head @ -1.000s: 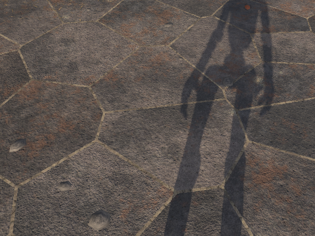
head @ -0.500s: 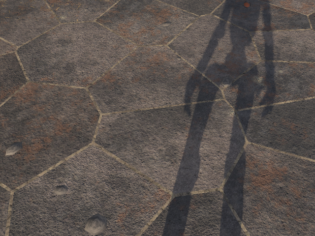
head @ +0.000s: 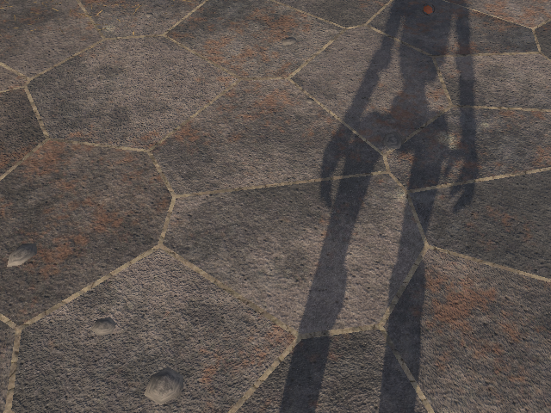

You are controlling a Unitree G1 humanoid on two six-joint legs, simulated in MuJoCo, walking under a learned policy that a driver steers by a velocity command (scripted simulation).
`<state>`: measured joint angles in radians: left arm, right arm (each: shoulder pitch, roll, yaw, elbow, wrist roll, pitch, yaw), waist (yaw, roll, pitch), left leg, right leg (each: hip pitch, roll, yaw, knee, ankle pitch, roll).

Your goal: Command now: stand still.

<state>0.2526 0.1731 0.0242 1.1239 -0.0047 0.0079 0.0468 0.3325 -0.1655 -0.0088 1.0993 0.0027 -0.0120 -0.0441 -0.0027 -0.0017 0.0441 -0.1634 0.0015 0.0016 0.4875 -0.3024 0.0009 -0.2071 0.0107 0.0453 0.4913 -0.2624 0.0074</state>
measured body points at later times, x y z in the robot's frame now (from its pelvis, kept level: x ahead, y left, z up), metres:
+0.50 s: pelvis -0.01 +0.00 +0.00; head +0.01 +0.00 +0.45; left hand -0.02 +0.23 -0.16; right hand -0.04 -0.22 -0.16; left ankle -0.02 +0.12 -0.74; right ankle +0.00 -0.13 -0.74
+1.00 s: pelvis +0.08 -0.04 +0.00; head +0.08 -0.05 +0.45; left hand +0.02 +0.20 -0.14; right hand +0.11 -0.29 -0.15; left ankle +0.02 +0.10 -0.65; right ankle +0.03 -0.13 -0.74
